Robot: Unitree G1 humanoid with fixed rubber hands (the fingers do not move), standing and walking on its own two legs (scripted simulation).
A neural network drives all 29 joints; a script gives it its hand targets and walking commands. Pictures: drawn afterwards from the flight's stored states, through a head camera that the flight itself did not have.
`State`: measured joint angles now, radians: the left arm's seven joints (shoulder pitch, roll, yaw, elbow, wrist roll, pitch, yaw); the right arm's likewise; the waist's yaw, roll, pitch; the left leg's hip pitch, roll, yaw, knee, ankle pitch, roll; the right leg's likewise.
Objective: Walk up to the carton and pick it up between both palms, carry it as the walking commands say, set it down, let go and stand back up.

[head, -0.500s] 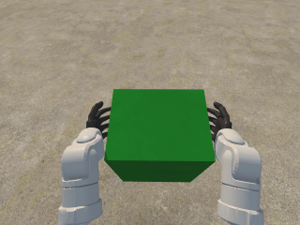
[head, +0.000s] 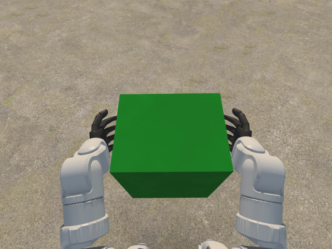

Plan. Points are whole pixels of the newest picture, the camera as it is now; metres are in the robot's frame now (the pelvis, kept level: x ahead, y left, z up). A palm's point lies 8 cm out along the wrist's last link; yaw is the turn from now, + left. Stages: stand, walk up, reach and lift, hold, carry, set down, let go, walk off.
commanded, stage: carry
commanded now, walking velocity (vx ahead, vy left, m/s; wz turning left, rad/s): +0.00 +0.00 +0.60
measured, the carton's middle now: (169, 153) +0.34 +0.02 +0.01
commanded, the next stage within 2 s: none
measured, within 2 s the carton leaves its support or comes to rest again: neither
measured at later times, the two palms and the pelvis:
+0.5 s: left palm (38, 197) +0.20 +0.25 +0.10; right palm (196, 148) +0.30 -0.04 +0.11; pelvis -0.05 +0.01 -0.01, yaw +19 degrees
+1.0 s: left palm out of the picture +0.07 +0.25 +0.11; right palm (182, 180) +0.24 -0.01 +0.10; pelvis -0.11 -0.04 +0.01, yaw +35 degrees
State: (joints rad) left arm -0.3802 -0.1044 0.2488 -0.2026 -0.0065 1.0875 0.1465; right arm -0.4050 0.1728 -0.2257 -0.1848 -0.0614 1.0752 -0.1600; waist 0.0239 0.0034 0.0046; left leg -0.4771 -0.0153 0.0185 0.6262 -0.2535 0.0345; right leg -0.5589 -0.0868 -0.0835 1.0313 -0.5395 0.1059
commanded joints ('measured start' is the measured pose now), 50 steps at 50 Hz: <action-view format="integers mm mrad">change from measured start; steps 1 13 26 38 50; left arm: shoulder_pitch -605 -508 -574 -552 -514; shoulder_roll -809 -716 -744 -791 -697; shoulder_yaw -744 -669 -692 -733 -626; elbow -122 -168 -86 -85 -118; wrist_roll -240 -164 -179 -225 -142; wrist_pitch -46 -39 8 -13 -28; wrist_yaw -58 -56 -52 -71 -60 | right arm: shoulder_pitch -510 -563 -500 -478 -592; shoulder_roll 706 719 710 686 733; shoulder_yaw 647 753 647 660 756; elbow -133 -168 -35 -117 -108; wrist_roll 191 275 217 192 293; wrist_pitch -30 -8 27 -3 7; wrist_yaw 42 62 61 65 72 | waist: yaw -45 -12 -43 -45 -15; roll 147 -151 147 162 -195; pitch -533 -407 -413 -489 -383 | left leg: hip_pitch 484 -168 474 369 -161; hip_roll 252 50 322 230 31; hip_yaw -272 27 -336 -352 86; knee -68 436 -131 -187 392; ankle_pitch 717 -217 715 423 -185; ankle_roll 153 -76 161 119 -94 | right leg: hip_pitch -50 514 -154 91 521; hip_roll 23 -295 -47 70 -247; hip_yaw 12 110 43 27 19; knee -76 -560 125 -239 -530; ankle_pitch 57 891 -104 68 881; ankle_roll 0 -224 15 -7 -193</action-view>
